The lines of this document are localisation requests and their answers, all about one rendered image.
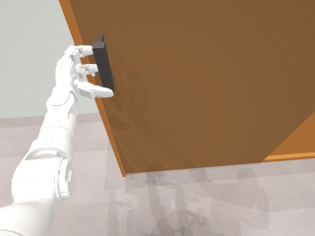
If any robot left upper arm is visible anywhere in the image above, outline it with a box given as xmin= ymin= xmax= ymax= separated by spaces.
xmin=0 ymin=157 xmax=76 ymax=236

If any handle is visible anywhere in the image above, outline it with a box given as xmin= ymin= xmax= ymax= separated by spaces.
xmin=92 ymin=34 xmax=115 ymax=93

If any robot left hand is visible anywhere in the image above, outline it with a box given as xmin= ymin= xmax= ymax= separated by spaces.
xmin=55 ymin=45 xmax=114 ymax=99

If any wardrobe door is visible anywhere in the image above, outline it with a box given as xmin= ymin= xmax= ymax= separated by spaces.
xmin=269 ymin=112 xmax=315 ymax=156
xmin=69 ymin=0 xmax=315 ymax=174

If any left robot forearm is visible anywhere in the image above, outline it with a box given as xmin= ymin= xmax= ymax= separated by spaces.
xmin=11 ymin=85 xmax=80 ymax=200

